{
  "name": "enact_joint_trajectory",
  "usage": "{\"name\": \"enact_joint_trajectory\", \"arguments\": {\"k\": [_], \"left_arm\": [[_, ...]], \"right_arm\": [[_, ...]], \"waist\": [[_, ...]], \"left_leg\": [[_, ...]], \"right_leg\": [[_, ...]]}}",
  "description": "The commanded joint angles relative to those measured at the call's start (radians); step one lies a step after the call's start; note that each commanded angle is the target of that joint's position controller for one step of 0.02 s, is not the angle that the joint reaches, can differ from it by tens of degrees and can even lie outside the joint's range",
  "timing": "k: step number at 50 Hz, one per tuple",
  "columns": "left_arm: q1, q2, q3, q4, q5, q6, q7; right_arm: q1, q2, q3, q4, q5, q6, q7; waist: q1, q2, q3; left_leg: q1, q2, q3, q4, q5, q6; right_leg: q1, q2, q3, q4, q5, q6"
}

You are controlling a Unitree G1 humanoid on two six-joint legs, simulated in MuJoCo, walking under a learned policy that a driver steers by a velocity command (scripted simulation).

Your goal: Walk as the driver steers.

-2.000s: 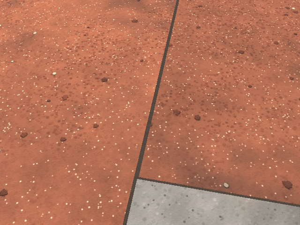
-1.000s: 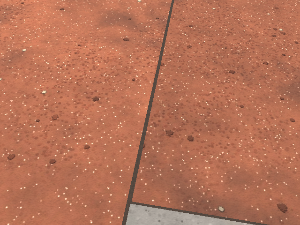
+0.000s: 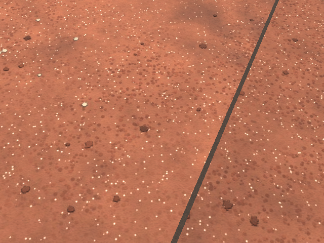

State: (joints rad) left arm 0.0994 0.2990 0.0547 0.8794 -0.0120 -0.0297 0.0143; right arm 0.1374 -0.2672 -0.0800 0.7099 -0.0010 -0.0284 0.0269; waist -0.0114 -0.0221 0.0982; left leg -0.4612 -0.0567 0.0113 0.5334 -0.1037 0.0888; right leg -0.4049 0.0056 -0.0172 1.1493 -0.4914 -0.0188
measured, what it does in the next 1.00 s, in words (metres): steps to the right, turning left: right foot, then left foot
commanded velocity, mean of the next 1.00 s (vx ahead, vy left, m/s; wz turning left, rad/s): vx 0.02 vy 0.00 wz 0.43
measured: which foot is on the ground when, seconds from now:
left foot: down 0.00-0.38, up 0.40-0.72, down 0.74-1.00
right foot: up 0.00-0.34, down 0.36-0.76, up 0.78-1.00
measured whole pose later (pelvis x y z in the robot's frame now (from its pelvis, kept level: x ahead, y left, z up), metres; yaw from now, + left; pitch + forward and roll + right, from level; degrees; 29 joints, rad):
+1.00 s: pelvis +0.06 -0.08 +0.01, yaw +25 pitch +1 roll +2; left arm 0.19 0.28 0.08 0.80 -0.01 0.01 -0.01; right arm 0.11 -0.23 -0.06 0.66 0.00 0.02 -0.02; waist 0.01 -0.03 0.02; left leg -0.26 -0.05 -0.01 0.51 -0.27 0.02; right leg -0.33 -0.05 0.03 0.68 -0.32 0.08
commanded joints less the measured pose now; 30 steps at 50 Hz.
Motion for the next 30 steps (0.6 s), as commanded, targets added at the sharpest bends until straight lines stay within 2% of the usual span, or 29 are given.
{"name": "enact_joint_trajectory", "arguments": {"k": [1, 2, 3, 6, 7, 9, 11, 13, 15, 17, 18, 19, 20, 21, 22, 23, 24, 25, 27, 29, 30], "left_arm": [[0.016, 0.099, 0.023, -0.072, 0.009, 0.005, 0.002], [0.021, 0.085, 0.02, -0.071, 0.011, 0.013, 0.004], [0.028, 0.073, 0.018, -0.07, 0.013, 0.017, 0.008], [0.03, 0.071, 0.015, -0.072, 0.016, 0.018, 0.017], [0.023, 0.081, 0.018, -0.075, 0.015, 0.017, 0.018], [-0.003, 0.075, 0.016, -0.087, 0.016, 0.016, 0.016], [-0.019, 0.087, 0.02, -0.1, 0.014, 0.01, 0.009], [-0.032, 0.079, 0.017, -0.11, 0.011, 0.006, 0.005], [-0.024, 0.073, 0.016, -0.114, 0.011, 0.001, -0.004], [0.025, 0.08, 0.021, -0.106, 0.005, -0.004, -0.017], [0.067, 0.079, 0.026, -0.094, 0.004, -0.007, -0.022], [0.093, 0.089, 0.034, -0.079, 0.012, -0.009, -0.025], [0.086, 0.205, 0.067, -0.063, 0.032, -0.004, -0.015], [0.013, 0.193, 0.069, -0.104, 0.049, -0.01, -0.007], [-0.021, 0.137, 0.053, -0.149, 0.051, -0.017, 0.0], [-0.056, 0.111, 0.047, -0.17, 0.035, -0.019, 0.002], [-0.067, 0.095, 0.043, -0.175, 0.015, -0.022, 0.007], [-0.043, 0.081, 0.036, -0.166, 0.005, -0.02, 0.013], [0.004, 0.094, 0.04, -0.161, 0.01, -0.01, 0.018], [0.048, 0.114, 0.046, -0.155, 0.012, -0.005, 0.016], [0.051, 0.127, 0.05, -0.155, 0.01, -0.004, 0.011]], "right_arm": [[0.003, -0.134, -0.033, -0.095, 0.014, 0.002, -0.018], [-0.01, -0.142, -0.037, -0.101, 0.005, 0.01, -0.022], [-0.008, -0.154, -0.042, -0.106, -0.001, 0.015, -0.027], [0.003, -0.18, -0.053, -0.124, 0.001, 0.015, -0.049], [0.003, -0.181, -0.053, -0.127, 0.004, 0.017, -0.055], [-0.008, -0.172, -0.05, -0.137, 0.004, 0.023, -0.064], [-0.002, -0.163, -0.048, -0.141, -0.001, 0.026, -0.074], [-0.003, -0.162, -0.049, -0.146, 0.003, 0.035, -0.078], [-0.007, -0.164, -0.051, -0.154, -0.002, 0.045, -0.08], [-0.023, -0.154, -0.05, -0.166, -0.001, 0.053, -0.081], [-0.041, -0.145, -0.047, -0.172, 0.007, 0.057, -0.082], [-0.025, -0.132, -0.049, -0.171, 0.024, 0.064, -0.081], [-0.023, -0.114, -0.05, -0.207, 0.036, 0.066, -0.076], [-0.013, -0.168, -0.063, -0.198, 0.026, 0.053, -0.064], [-0.011, -0.217, -0.077, -0.188, 0.029, 0.047, -0.057], [0.007, -0.21, -0.079, -0.167, 0.023, 0.055, -0.057], [0.017, -0.176, -0.069, -0.159, 0.006, 0.06, -0.059], [0.006, -0.116, -0.048, -0.167, 0.001, 0.065, -0.055], [-0.032, -0.092, -0.033, -0.188, 0.015, 0.067, -0.044], [-0.086, -0.077, -0.022, -0.216, 0.016, 0.065, -0.035], [-0.087, -0.071, -0.019, -0.222, 0.014, 0.065, -0.033]], "waist": [[0.02, 0.032, -0.242], [0.033, 0.064, -0.228], [0.035, 0.09, -0.229], [0.027, 0.109, -0.261], [0.026, 0.103, -0.26], [0.019, 0.13, -0.25], [0.012, 0.138, -0.253], [0.004, 0.139, -0.237], [0.0, 0.163, -0.242], [0.014, 0.18, -0.25], [0.041, 0.174, -0.245], [0.043, 0.121, -0.216], [-0.008, -0.213, -0.158], [-0.003, -0.299, -0.142], [-0.004, -0.198, -0.16], [-0.017, -0.103, -0.158], [-0.015, -0.062, -0.147], [-0.003, -0.057, -0.136], [0.029, -0.068, -0.126], [0.066, -0.094, -0.131], [0.067, -0.108, -0.139]], "left_leg": [[0.326, 0.261, -0.359, -0.212, 0.203, 0.149], [0.264, 0.222, -0.33, -0.223, 0.185, 0.133], [0.242, 0.211, -0.326, -0.223, 0.207, 0.134], [0.234, 0.221, -0.347, -0.201, 0.232, 0.143], [0.224, 0.207, -0.345, -0.19, 0.184, 0.139], [0.197, 0.196, -0.366, -0.181, 0.115, 0.128], [0.218, 0.202, -0.417, -0.158, 0.062, 0.13], [0.208, 0.183, -0.436, -0.144, 0.01, 0.118], [0.19, 0.167, -0.461, -0.122, 0.018, 0.109], [0.173, 0.146, -0.482, -0.087, 0.057, 0.096], [0.14, 0.116, -0.474, -0.052, 0.052, 0.074], [0.073, 0.045, -0.412, -0.005, -0.025, 0.03], [-0.102, -0.101, -0.217, 0.123, -0.228, -0.048], [-0.187, -0.105, -0.171, 0.426, -0.337, -0.091], [-0.201, -0.056, -0.192, 0.546, -0.347, -0.088], [-0.183, -0.046, -0.173, 0.601, -0.317, -0.094], [-0.209, -0.03, -0.16, 0.648, -0.268, -0.106], [-0.243, -0.014, -0.142, 0.662, -0.274, -0.109], [-0.235, 0.013, -0.075, 0.592, -0.244, -0.118], [-0.174, 0.028, -0.05, 0.473, -0.246, -0.127], [-0.115, 0.03, -0.039, 0.409, -0.258, -0.125]], "right_leg": [[-0.182, -0.051, 0.091, -0.024, 0.043, 0.008], [-0.128, -0.03, 0.063, -0.091, 0.074, 0.019], [-0.104, -0.012, 0.052, -0.129, 0.091, 0.032], [-0.082, 0.001, 0.074, -0.191, 0.18, 0.057], [-0.088, 0.004, 0.084, -0.216, 0.221, 0.066], [-0.083, 0.008, 0.093, -0.259, 0.243, 0.071], [-0.102, 0.002, 0.131, -0.273, 0.251, 0.076], [-0.095, 0.006, 0.138, -0.355, 0.241, 0.077], [-0.029, 0.017, 0.134, -0.429, 0.233, 0.077], [0.051, 0.014, 0.13, -0.533, 0.251, 0.072], [0.127, 0.011, 0.115, -0.644, 0.326, 0.062], [0.198, 0.002, 0.094, -0.749, 0.408, 0.041], [0.218, -0.141, 0.326, -0.821, 0.359, -0.072], [0.222, -0.298, 0.465, -0.882, 0.445, -0.183], [0.221, -0.34, 0.45, -0.875, 0.467, -0.194], [0.222, -0.301, 0.367, -0.85, 0.478, -0.176], [0.254, -0.283, 0.319, -0.827, 0.511, -0.165], [0.293, -0.28, 0.292, -0.823, 0.565, -0.158], [0.324, -0.254, 0.218, -0.841, 0.582, -0.147], [0.335, -0.263, 0.198, -0.855, 0.606, -0.16], [0.324, -0.265, 0.186, -0.861, 0.617, -0.163]]}}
